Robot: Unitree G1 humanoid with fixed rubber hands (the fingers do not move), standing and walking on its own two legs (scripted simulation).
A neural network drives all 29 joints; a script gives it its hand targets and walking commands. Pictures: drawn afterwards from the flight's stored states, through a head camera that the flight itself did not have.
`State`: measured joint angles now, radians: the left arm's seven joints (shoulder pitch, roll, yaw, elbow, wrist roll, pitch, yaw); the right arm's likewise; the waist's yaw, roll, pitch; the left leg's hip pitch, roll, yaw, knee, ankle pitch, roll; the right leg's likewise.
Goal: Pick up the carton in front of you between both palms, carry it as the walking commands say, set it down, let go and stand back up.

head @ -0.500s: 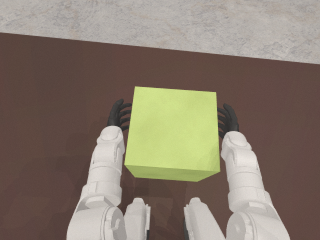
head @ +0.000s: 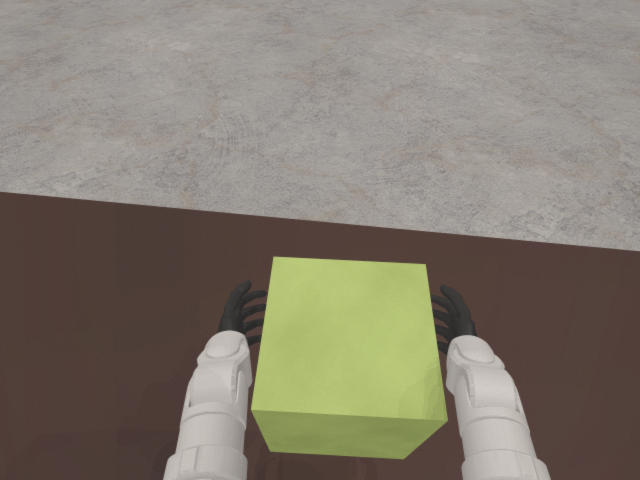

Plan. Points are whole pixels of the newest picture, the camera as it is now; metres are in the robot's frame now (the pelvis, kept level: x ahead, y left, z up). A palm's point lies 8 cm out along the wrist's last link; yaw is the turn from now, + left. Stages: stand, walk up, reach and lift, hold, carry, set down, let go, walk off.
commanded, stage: reach and lift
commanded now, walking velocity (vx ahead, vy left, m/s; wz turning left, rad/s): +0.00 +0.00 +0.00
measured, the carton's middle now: (342, 364) +0.31 +0.00 -0.07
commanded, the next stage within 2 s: hold in 1.10 s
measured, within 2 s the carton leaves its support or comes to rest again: neither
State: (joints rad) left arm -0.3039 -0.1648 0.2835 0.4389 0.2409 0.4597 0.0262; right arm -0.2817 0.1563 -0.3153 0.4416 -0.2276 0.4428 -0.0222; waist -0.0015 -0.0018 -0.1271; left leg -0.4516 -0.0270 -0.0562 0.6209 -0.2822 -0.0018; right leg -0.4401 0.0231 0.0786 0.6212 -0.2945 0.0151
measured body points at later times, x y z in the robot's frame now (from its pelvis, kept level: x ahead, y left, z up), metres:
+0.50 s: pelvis -0.01 +0.00 +0.01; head -0.04 +0.00 +0.46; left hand +0.30 +0.15 +0.05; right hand +0.30 -0.15 +0.04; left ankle +0.02 +0.12 -0.73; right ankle +0.01 -0.13 -0.73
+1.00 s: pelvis +0.01 +0.00 +0.02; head -0.03 +0.00 +0.47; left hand +0.31 +0.15 +0.06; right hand +0.31 -0.15 +0.05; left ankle +0.02 +0.12 -0.73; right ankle +0.01 -0.13 -0.73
